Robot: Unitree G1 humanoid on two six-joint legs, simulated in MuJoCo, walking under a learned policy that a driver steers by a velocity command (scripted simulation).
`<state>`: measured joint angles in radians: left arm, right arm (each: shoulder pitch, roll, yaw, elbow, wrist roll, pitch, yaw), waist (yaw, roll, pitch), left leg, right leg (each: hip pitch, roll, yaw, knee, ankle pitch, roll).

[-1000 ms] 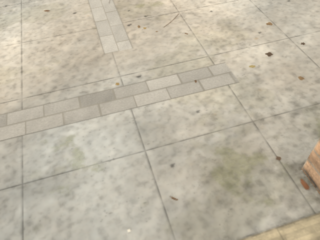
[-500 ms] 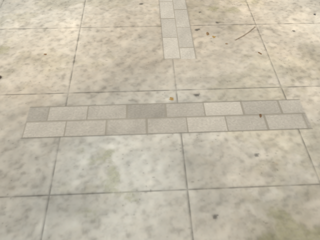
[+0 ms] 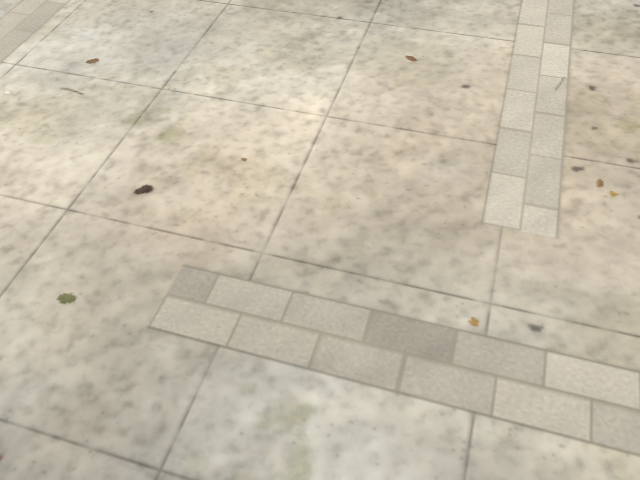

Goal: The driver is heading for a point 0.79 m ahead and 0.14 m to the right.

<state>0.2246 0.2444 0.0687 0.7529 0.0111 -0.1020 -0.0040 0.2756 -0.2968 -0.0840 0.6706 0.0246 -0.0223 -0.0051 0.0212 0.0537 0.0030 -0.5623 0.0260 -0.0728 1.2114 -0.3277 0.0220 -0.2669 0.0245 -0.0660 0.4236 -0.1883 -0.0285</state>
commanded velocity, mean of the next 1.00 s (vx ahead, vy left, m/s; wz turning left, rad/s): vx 0.50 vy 0.00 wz -0.11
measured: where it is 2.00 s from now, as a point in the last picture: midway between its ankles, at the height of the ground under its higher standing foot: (373, 337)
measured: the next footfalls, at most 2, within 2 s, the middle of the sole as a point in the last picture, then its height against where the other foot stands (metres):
left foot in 0.34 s outside the picture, level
right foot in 0.88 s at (383, 422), level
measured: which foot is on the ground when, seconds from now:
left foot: up 0.00-0.32, down 0.34-0.86, up 0.88-1.00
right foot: down 0.00-0.36, up 0.38-0.86, down 0.88-1.00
